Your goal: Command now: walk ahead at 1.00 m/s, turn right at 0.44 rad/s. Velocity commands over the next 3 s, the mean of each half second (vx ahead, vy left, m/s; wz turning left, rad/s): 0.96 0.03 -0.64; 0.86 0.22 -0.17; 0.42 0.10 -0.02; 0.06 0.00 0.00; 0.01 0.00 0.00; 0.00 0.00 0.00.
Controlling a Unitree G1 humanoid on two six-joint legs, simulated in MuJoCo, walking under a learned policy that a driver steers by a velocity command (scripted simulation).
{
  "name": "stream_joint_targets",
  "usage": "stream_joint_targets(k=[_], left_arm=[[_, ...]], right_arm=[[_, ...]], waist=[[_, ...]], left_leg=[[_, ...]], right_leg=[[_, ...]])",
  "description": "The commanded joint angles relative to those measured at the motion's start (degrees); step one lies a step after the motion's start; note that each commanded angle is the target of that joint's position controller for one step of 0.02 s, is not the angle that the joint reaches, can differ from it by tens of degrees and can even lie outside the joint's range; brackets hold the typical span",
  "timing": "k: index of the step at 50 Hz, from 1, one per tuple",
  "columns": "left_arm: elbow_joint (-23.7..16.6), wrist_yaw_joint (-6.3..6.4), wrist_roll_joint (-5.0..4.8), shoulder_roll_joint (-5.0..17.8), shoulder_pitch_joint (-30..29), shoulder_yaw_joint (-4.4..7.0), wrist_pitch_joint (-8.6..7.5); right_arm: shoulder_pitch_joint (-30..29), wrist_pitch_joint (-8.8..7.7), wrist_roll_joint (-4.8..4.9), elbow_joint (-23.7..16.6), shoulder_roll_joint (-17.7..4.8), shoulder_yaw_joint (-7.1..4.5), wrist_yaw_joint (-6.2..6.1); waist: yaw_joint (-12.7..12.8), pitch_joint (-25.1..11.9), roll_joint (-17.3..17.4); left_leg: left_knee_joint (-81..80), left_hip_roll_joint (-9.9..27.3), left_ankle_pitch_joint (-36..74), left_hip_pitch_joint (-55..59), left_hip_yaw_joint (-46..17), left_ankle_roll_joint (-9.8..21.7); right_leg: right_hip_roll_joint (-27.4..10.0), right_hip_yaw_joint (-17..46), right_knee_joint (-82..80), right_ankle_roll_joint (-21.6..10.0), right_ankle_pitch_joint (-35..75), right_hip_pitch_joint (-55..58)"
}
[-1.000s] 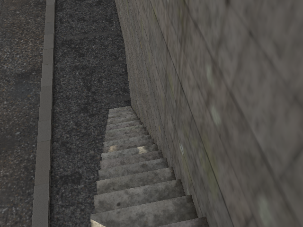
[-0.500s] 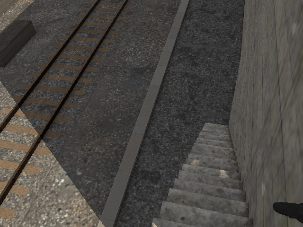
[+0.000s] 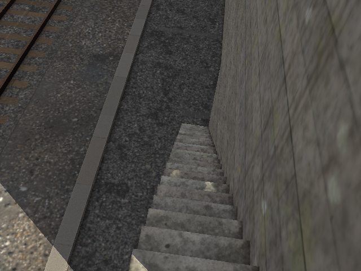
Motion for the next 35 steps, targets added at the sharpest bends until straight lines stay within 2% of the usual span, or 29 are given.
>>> stream_joint_targets(k=[1, 2, 4, 5, 6, 7, 8, 9, 10, 11, 12, 13, 14, 15, 16, 17, 18, 19, 20, 21, 22, 24, 25, 28, 29, 31, 32, 33, 35], left_arm=[[-5.3, -0.97, -0.07, 2.7, -3.7, 2.21, 0.07], [-3.9, -0.57, -1.15, 4.8, 0.5, 3.5, 0.87], [-3.2, -0.43, -0.83, 6.2, 2.4, 4.91, 3.35], [-4.2, -0.59, 0.11, 6.0, 2.6, 4.8, 3.87], [-3.4, -0.61, 0.1, 6.6, 4.3, 5.38, 3.82], [-0.4, 0.19, 0.13, 7.7, 13.9, 5.72, 4.12], [-0.4, -1.38, 0.77, 11.6, 20.3, 6.53, 4.0], [4.3, -1.78, 1.39, 10.6, 32.0, 5.96, 3.13], [6.0, -2.41, 1.12, 11.6, 27.9, 4.0, 2.55], [2.6, -2.85, -1.22, 9.3, 22.8, 2.7, 2.55], [0.6, -3.05, -1.6, 10.0, 18.8, 3.1, 3.11], [1.8, -3.04, -0.93, 8.1, 19.2, 2.64, 2.18], [3.4, -3.21, -1.12, 12.9, 13.7, 4.18, 0.82], [2.7, -3.25, -0.64, 9.6, 13.6, 3.12, -0.97], [2.4, -1.02, 0.75, 5.0, 12.3, 0.9, -0.96], [3.1, 0.53, 1.28, 5.4, 11.4, 0.72, -1.2], [4.1, 1.79, 1.92, 7.7, 10.9, 1.55, -1.65], [4.5, 3.46, 0.48, 6.3, 8.6, 1.05, -0.92], [3.0, 4.76, 0.66, 8.4, 8.7, 1.54, -2.3], [3.1, 6.48, -0.49, 8.2, 8.7, 1.11, -2.48], [4.7, 7.98, -1.17, 6.8, 11.7, 0.88, -2.1], [5.2, 8.96, -1.26, 4.4, 12.5, 0.53, -1.28], [4.9, 9.26, -1.03, 3.9, 13.1, 0.44, -1.27], [6.4, 9.17, -2.65, 4.4, 18.4, 1.86, -0.54], [7.2, 9.38, -2.55, 3.1, 21.0, 1.6, -0.5], [7.7, 10.25, -3.15, 2.6, 22.5, 1.54, 0.24], [8.9, 9.95, -2.16, 2.6, 23.3, 1.8, 0.49], [8.6, 10.39, -3.12, 4.8, 21.7, 2.16, 0.37], [9.3, 9.87, -2.43, 6.2, 17.6, 2.75, -1.05]], right_arm=[[-3.2, -1.54, 0.71, -2.6, -10.0, -2.54, -2.05], [-5.2, -1.55, -0.38, -3.6, -11.5, -3.08, -1.21], [-2.2, -1.81, 1.55, -1.3, -10.8, -3.96, 0.23], [-5.2, -1.5, 1.83, -0.9, -11.2, -4.28, -0.17], [-5.6, -1.38, 1.54, 0.3, -10.8, -4.62, -0.76], [-11.7, -1.3, 1.44, 0.1, -10.6, -5.04, -1.18], [-12.9, 0.44, 2.53, -0.7, -6.6, -3.19, -0.54], [-18.4, 0.56, -0.42, -0.9, -5.7, -3.14, -0.59], [-18.3, -0.28, -1.94, -5.9, 1.8, -1.26, -0.84], [-11.0, -1.02, -0.65, -7.9, -0.1, -1.11, -1.09], [-9.4, -1.43, 0.19, -8.8, -2.2, -1.14, -1.04], [-10.4, -1.95, 1.59, -9.1, -1.2, -0.94, -0.95], [-9.6, -1.41, 3.47, -11.8, -0.1, 0.01, -0.62], [-16.4, -0.37, 3.33, -13.1, -2.5, 0.1, -0.74], [-20.6, 1.64, 1.89, -14.9, -3.5, 0.09, -1.53], [-19.4, 2.9, 0.48, -14.6, -1.7, 0.48, -1.91], [-14.8, 3.19, -0.2, -12.3, -2.2, -0.39, -1.89], [-13.4, 1.8, -1.03, -12.5, -6.2, -1.62, -1.26], [-13.9, 2.89, -0.63, -10.6, -6.7, -2.52, -0.25], [-14.7, 3.14, -2.03, -10.6, -5.2, -1.79, 1.0], [-19.3, 3.47, -3.05, -11.3, -1.5, -0.52, 2.9], [-21.6, 4.08, -3.68, -10.2, 0.8, -0.09, 5.74], [-23.9, 3.93, -3.48, -10.0, -0.3, -0.77, 5.87], [-25.5, 3.58, -2.83, -8.0, -1.3, -2.55, 6.93], [-25.5, 3.14, -2.92, -7.3, -1.0, -2.86, 7.1], [-25.1, 2.22, -2.95, -5.6, -2.1, -3.81, 7.24], [-23.9, 2.6, -2.91, -4.6, -1.5, -3.76, 6.81], [-22.3, 2.62, -2.57, -2.4, -2.9, -4.63, 6.61], [-15.9, 2.45, -2.33, 1.2, -3.8, -5.32, 6.23]], waist=[[0.6, -1.9, 12.9], [1.8, -2.5, 15.6], [0.0, 0.9, 16.9], [0.8, 3.1, 18.9], [1.2, 1.6, 18.6], [7.7, -2.4, 21.8], [10.0, -6.4, 13.6], [19.2, -3.1, -3.9], [12.1, 2.6, -20.5], [4.6, 0.4, -16.6], [1.6, -1.7, -10.3], [1.1, -0.8, -1.8], [-3.5, -3.2, -4.8], [0.0, 1.0, -1.1], [0.9, 3.1, 4.9], [0.7, 2.4, 3.5], [-1.1, 0.0, 2.5], [-0.9, -3.6, -6.9], [-2.2, 0.7, 2.2], [-2.2, 2.6, 2.4], [0.8, 1.4, 2.7], [2.4, -0.4, -2.4], [3.1, 0.9, -3.2], [5.6, 1.8, -4.8], [7.2, 2.9, -7.1], [7.9, 4.5, -8.9], [7.6, 3.1, -6.3], [5.7, 5.2, -4.0], [4.0, 2.7, -7.7]], left_leg=[[-13.6, 6.3, 9.3, -13.0, -1.0, 7.3], [-10.0, 8.8, 12.3, -12.3, -2.2, 7.3], [-5.5, 11.9, 17.6, -1.0, -5.7, 7.3], [-0.4, 14.2, 23.5, 5.2, -7.0, 5.7], [3.1, 13.9, 27.4, 6.0, -4.7, 5.1], [12.6, 14.4, 38.7, -1.2, -2.4, 4.0], [31.4, 5.7, 52.4, 4.5, 3.5, 1.1], [59.5, -0.6, 21.3, -14.4, 6.8, 0.6], [73.8, -6.5, -7.3, -34.6, 4.6, 0.5], [65.5, -5.0, -0.9, -36.6, -2.5, 1.2], [64.1, -4.8, -0.5, -37.7, -3.0, 0.6], [60.8, -2.5, 6.0, -41.5, -6.1, 1.7], [42.8, 0.9, 18.7, -45.5, -10.2, 2.4], [36.6, 1.5, 21.6, -49.0, -11.7, 2.4], [26.3, -0.1, 31.7, -44.4, -12.2, -1.0], [20.5, -0.3, 35.4, -38.7, -12.4, -2.4], [18.7, -0.4, 45.3, -32.7, -13.8, -2.8], [8.7, -0.9, 58.3, -27.2, -14.8, -0.6], [2.5, -2.3, 68.5, -27.8, -13.3, 0.5], [-5.8, -3.0, 80.3, -23.6, -11.2, 0.3], [-7.6, -3.3, 81.9, -21.2, -9.4, 0.9], [-11.8, -4.0, 83.2, -15.6, -9.0, 1.7], [-13.1, -4.8, 81.3, -14.1, -8.5, 2.1], [-13.9, -5.1, 66.6, -24.9, -11.6, 2.6], [-16.4, -6.2, 62.2, -24.8, -12.6, 2.7], [-14.4, -6.1, 54.2, -27.7, -9.8, 2.7], [-11.0, -6.7, 50.2, -26.6, -9.8, 3.5], [-9.2, -6.5, 43.5, -28.2, -13.4, 4.1], [-7.3, -4.5, 40.9, -21.8, -12.1, 5.2]], right_leg=[[2.8, -9.8, -12.5, 1.6, 9.5, 17.0], [2.3, -10.0, -6.2, 1.7, 10.9, 18.6], [0.7, -7.6, -6.6, 0.5, 4.1, 8.7], [-3.6, -5.3, -12.4, -1.3, 7.1, 3.8], [-3.5, -7.9, -13.8, -1.0, 6.6, 9.2], [-5.3, -11.5, -12.7, -1.7, 3.9, 25.8], [-4.4, -11.5, -36.4, -5.9, -5.8, 35.3], [-2.0, -13.8, -36.2, -7.5, 3.7, 52.8], [-1.8, -7.4, -21.4, -7.9, 14.3, 52.4], [-1.2, 3.5, -19.9, -10.2, 10.2, 45.4], [-5.9, 11.8, -24.0, -14.3, 1.1, 41.5], [-9.0, 13.3, -22.3, -14.9, -6.0, 35.3], [-16.8, 31.6, -30.0, -17.4, -35.3, 30.6], [-17.2, 37.5, -30.6, -15.9, -39.9, 29.7], [-15.6, 34.8, -30.5, -15.4, -39.0, 22.4], [-13.9, 34.7, -28.2, -15.6, -35.9, 19.9], [-12.6, 32.7, -24.9, -15.1, -28.9, 19.8], [-7.1, 20.8, -17.2, -13.8, -32.8, 21.0], [-6.4, 22.5, -18.1, -7.0, -22.4, 19.6], [-4.8, 18.0, -14.4, -5.2, -24.7, 14.0], [-4.8, 16.3, -16.1, -3.9, -26.7, 14.9], [-3.1, 12.9, -12.0, -4.4, -29.4, 13.8], [-2.6, 13.0, -11.8, -5.0, -27.9, 12.6], [-3.7, 18.3, -4.3, -4.2, -27.2, 26.2], [-1.8, 17.6, -2.6, -4.1, -26.2, 26.7], [-4.0, 19.7, 3.4, -5.0, -19.2, 29.8], [-4.3, 22.7, 4.0, -5.6, -17.9, 30.6], [-8.6, 26.8, 8.9, -6.1, -6.0, 30.7], [-10.1, 27.4, 17.3, -4.7, -5.6, 25.4]])
Next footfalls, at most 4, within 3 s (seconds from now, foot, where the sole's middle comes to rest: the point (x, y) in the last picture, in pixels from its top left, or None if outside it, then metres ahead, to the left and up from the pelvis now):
0.18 right None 0.14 -0.14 -0.90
0.78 left None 0.43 0.09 -1.12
1.04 right None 0.58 -0.23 -1.33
1.44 left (158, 247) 0.83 0.05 -1.55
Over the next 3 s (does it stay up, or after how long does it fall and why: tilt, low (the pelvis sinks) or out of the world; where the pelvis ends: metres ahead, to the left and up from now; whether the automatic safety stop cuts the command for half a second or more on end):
stays up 1.18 -0.06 -1.23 its command is cut before an obstacle after 0.4 s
